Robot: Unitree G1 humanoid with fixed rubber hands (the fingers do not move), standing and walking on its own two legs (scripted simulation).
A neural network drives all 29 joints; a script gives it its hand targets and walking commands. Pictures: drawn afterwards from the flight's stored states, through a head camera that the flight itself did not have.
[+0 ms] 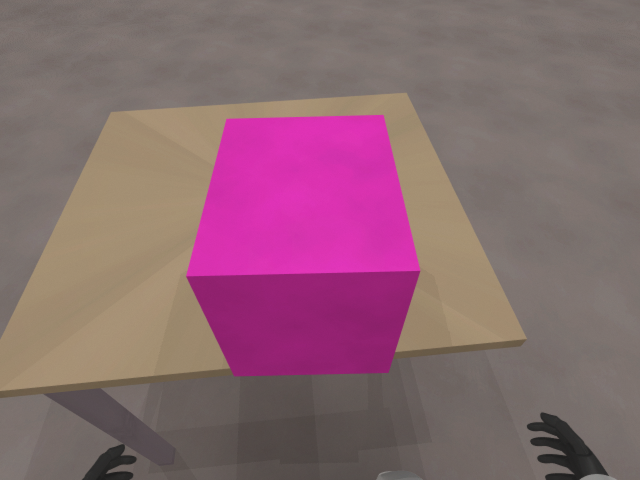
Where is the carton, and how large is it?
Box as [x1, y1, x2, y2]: [186, 115, 419, 375]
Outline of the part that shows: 383,115 226,119 186,276 234,375 388,372 419,273 419,267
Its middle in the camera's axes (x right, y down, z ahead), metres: -0.01 +0.01 +0.54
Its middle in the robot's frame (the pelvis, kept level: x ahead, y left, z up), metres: +0.41 +0.03 +0.05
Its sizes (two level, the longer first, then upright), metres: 0.271 0.222 0.249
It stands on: a table, 0.68 m high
